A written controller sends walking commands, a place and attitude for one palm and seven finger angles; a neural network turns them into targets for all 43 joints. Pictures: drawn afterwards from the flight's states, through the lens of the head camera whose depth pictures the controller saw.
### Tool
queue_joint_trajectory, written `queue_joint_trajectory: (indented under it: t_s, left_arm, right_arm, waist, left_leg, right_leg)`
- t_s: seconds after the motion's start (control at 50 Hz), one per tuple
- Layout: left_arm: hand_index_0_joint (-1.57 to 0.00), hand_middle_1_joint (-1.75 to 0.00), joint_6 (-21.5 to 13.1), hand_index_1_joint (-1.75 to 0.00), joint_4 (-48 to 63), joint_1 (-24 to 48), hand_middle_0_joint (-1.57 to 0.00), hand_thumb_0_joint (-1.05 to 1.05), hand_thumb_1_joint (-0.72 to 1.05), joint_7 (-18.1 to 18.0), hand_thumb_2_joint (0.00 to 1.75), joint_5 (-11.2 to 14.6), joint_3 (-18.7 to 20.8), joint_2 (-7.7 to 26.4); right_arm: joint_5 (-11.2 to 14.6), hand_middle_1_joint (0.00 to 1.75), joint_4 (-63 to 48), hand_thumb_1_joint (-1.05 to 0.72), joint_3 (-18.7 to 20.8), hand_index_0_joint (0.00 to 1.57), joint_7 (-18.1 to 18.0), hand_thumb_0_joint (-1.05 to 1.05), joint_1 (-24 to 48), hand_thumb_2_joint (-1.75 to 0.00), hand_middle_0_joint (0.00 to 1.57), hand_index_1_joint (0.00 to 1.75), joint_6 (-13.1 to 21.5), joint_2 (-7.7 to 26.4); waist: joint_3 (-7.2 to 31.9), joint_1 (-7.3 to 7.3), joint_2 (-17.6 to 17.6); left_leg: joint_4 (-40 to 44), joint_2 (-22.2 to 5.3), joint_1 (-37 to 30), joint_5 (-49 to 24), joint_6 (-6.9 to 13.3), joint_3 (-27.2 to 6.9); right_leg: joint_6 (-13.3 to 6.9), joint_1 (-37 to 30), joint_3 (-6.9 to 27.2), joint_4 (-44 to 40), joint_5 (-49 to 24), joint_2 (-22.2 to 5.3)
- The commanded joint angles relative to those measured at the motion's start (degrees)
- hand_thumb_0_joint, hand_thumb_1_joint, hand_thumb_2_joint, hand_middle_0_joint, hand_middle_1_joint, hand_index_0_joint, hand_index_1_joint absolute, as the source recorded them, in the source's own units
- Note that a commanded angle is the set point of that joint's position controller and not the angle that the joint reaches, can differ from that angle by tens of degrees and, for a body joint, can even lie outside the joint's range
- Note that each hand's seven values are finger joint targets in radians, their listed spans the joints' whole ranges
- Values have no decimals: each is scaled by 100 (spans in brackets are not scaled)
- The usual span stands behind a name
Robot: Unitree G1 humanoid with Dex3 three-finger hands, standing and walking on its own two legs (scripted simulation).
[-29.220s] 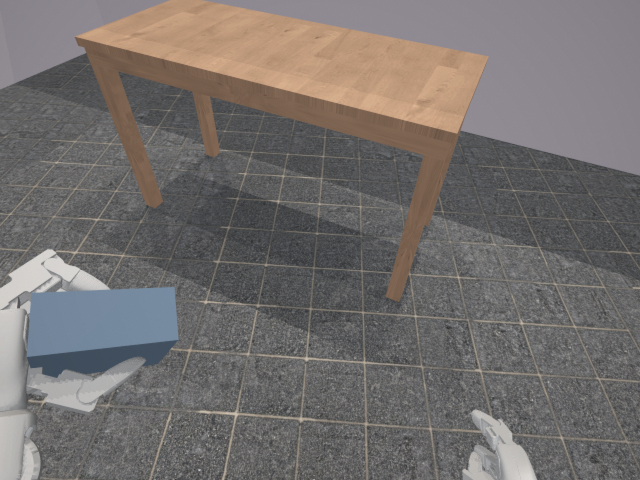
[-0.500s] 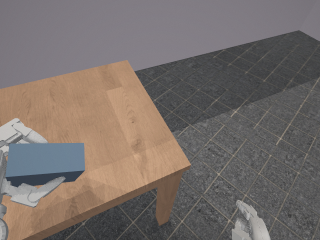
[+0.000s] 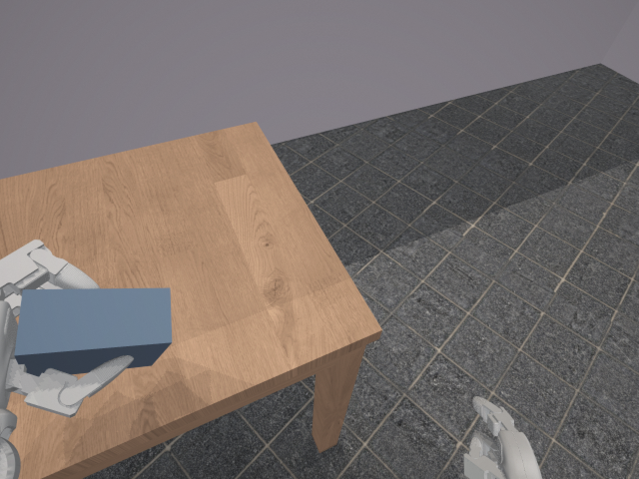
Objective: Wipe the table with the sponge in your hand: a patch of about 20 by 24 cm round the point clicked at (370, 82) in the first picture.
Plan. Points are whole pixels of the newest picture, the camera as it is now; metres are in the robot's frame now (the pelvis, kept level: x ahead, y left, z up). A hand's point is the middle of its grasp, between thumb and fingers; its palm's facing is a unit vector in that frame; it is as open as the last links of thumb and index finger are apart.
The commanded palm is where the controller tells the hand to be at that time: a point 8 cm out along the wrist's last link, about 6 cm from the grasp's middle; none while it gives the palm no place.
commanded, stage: come to a stop and stand still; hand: left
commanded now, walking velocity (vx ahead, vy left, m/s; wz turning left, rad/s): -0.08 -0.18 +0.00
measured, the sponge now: (118, 332) +0.23 +0.21 +0.13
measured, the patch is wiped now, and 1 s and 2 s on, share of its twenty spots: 0.00 0.00 0.00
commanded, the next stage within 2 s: look again from close up in 1.02 s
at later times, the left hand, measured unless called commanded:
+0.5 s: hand (23, 351) +0.20 +0.28 +0.15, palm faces +0.24 -0.88 -0.40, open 9.5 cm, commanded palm +0.15 +0.32 +0.18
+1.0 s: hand out of the picture +0.22 +0.33 +0.17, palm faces +0.36 -0.85 -0.39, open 9.5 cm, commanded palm +0.16 +0.37 +0.18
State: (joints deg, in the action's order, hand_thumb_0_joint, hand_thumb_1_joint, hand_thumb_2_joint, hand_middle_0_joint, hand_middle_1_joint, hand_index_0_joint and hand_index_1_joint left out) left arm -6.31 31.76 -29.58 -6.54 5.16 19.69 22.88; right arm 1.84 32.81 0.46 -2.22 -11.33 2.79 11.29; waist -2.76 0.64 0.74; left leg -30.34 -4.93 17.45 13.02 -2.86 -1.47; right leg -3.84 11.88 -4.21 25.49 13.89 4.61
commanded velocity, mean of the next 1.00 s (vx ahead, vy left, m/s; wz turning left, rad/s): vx -0.01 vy -0.01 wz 0.00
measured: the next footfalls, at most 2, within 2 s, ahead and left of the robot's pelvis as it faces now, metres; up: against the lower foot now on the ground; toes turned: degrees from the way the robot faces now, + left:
none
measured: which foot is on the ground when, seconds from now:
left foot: down 0.00-1.00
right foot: down 0.00-1.00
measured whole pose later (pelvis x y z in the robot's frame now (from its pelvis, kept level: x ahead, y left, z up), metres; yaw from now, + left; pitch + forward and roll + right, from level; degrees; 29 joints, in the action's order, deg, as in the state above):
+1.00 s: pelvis -0.01 +0.09 +0.00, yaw +0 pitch -1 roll -2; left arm -12.0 29.3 -23.3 -5.7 0.7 21.1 23.5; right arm 0.1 33.1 -1.7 -1.7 -11.5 8.9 9.2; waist -3.6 -1.1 -3.3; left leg -27.7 1.5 15.2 11.7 4.3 3.3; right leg 2.3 10.0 -0.8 23.0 12.0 -2.1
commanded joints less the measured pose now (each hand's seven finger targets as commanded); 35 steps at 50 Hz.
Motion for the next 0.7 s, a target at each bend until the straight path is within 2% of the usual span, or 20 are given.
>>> queue_joint_trajectory:
  t_s: [0.0,0.08,0.1,0.12,0.14,0.16,0.18,0.22,0.24,0.26,0.3,0.34,0.36,0.38,0.42,0.46,0.5,0.56,0.64,0.68]
  left_arm:
    - [-120,-160,-425,-160,1347,423,-120,0,10,-160,130,61,788,1002]
    - [-120,-160,-415,-160,1269,238,-120,0,10,-159,130,62,803,967]
    - [-120,-160,-1070,-160,1900,5925,-120,0,10,92,130,-851,4050,5373]
    - [-120,-160,-782,-160,-988,3091,-120,0,10,350,130,-333,2056,2252]
    - [-120,-160,-789,-160,-846,1472,-120,0,10,324,130,-162,1859,1985]
    - [-120,-160,-664,-160,-1195,994,-120,0,10,373,130,-84,936,927]
    - [-120,-160,-772,-160,-299,1308,-120,0,10,412,130,-104,1015,1246]
    - [-120,-160,-926,-160,459,943,-120,0,10,392,130,-30,602,824]
    - [-120,-160,-921,-160,616,714,-120,0,10,360,130,-45,451,682]
    - [-120,-160,-875,-160,635,341,-120,0,10,280,130,-6,236,416]
    - [-120,-160,-880,-160,988,468,-120,0,10,159,130,-101,632,880]
    - [-120,-160,-906,-160,1007,594,-120,0,10,59,130,-100,1013,1203]
    - [-120,-160,-902,-160,1133,622,-120,0,10,-35,130,-101,1313,1521]
    - [-120,-160,-908,-160,1094,733,-120,0,10,-53,130,-88,1238,1354]
    - [-120,-160,-947,-160,1080,1032,-120,0,10,-82,130,-90,1169,1276]
    - [-120,-160,-993,-160,1060,1312,-120,0,10,-118,130,-160,1156,1317]
    - [-120,-160,-1036,-160,916,1575,-120,0,10,-102,130,-233,982,1128]
    - [-120,-160,-1034,-160,710,1427,-120,0,10,-30,130,-292,528,635]
    - [-120,-160,-964,-160,724,1305,-120,0,10,-11,130,-394,208,428]
    - [-120,-160,-940,-160,675,1297,-120,0,10,-21,130,-426,156,373]
  right_arm:
    - [4,30,-931,-90,256,20,-35,0,479,-90,20,30,321,684]
    - [17,30,-950,-90,246,20,-26,0,486,-90,20,30,320,662]
    - [-308,30,-266,-90,500,20,-153,0,-650,-90,20,30,847,876]
    - [-205,30,-373,-90,388,20,-156,0,-191,-90,20,30,851,500]
    - [-151,30,-811,-90,490,20,-84,0,-117,-90,20,30,870,776]
    - [-43,30,-760,-90,495,20,-41,0,-54,-90,20,30,874,777]
    - [-87,30,-858,-90,497,20,-8,0,-106,-90,20,30,863,954]
    - [-59,30,-916,-90,399,20,133,0,124,-90,20,30,905,863]
    - [-32,30,-952,-90,362,20,189,0,203,-90,20,30,935,804]
    - [43,30,-925,-90,306,20,212,0,374,-90,20,30,968,699]
    - [-29,30,-991,-90,313,20,163,0,365,-90,20,30,952,756]
    - [-82,30,-954,-90,292,20,47,0,407,-90,20,30,960,727]
    - [-82,30,-896,-90,267,20,-19,0,463,-90,20,30,901,733]
    - [-102,30,-953,-90,250,20,-83,0,471,-90,20,30,868,693]
    - [-114,30,-966,-90,226,20,-151,0,493,-90,20,30,846,704]
    - [-116,30,-880,-90,209,20,-187,0,492,-90,20,30,848,733]
    - [-96,30,-857,-90,195,20,-175,0,383,-90,20,30,924,721]
    - [-71,30,-794,-90,176,20,-84,0,357,-90,20,30,1087,672]
    - [-112,30,-724,-90,195,20,23,0,212,-90,20,30,1116,754]
    - [-133,30,-686,-90,166,20,36,0,250,-90,20,30,1097,740]
  waist:
    - [786,12,378]
    - [852,-9,522]
    - [76,-311,-973]
    - [1029,-205,-934]
    - [779,-474,-588]
    - [1193,-305,137]
    - [1394,-348,473]
    - [1531,-368,611]
    - [1468,-384,296]
    - [1473,-346,215]
    - [1276,-342,-460]
    - [982,-277,-938]
    - [913,-220,-777]
    - [772,-177,-639]
    - [490,-140,-69]
    - [404,-128,689]
    - [488,-169,1021]
    - [641,-168,961]
    - [692,-145,333]
    - [710,-123,384]
  left_leg:
    - [453,-567,-403,-342,484,-548]
    - [459,-580,-458,-553,494,-518]
    - [-80,-85,395,-845,394,590]
    - [-50,507,-89,-1041,434,536]
    - [-301,316,-91,-914,258,574]
    - [-53,281,-315,-1207,286,552]
    - [147,135,-492,-1401,376,491]
    - [218,-77,-638,-1716,507,277]
    - [227,-89,-607,-1582,525,249]
    - [280,-123,-776,-1430,578,219]
    - [223,20,-455,-636,482,159]
    - [134,237,-510,145,412,137]
    - [177,255,-685,295,411,86]
    - [269,238,-703,461,430,35]
    - [613,125,-571,708,471,-152]
    - [1185,-122,-123,1235,577,-476]
    - [1553,-346,343,1627,658,-638]
    - [1504,-343,174,1315,644,-530]
    - [1291,-318,-100,476,550,-517]
    - [1356,-306,-175,337,488,-510]
  right_leg:
    - [129,-79,804,-525,-876,-983]
    - [167,-188,787,-518,-1000,-958]
    - [917,111,944,-1092,-2012,-871]
    - [263,-245,1053,-593,-2569,-1174]
    - [527,-245,1413,-599,-3498,-1192]
    - [313,-686,1336,-5,-3778,-1307]
    - [536,-620,1251,147,-3507,-1224]
    - [786,-532,964,184,-2464,-1042]
    - [821,-492,937,106,-2067,-982]
    - [757,-345,863,125,-1727,-921]
    - [619,-259,961,-269,-915,-963]
    - [319,279,1241,-808,301,-1107]
    - [188,616,1250,-878,881,-1151]
    - [157,783,1232,-920,1247,-1146]
    - [172,862,1175,-839,1379,-961]
    - [235,426,926,-448,974,-730]
    - [278,-248,673,66,457,-627]
    - [293,-406,579,30,50,-652]
    - [307,-381,593,-198,-360,-695]
    - [323,-340,520,-192,-379,-648]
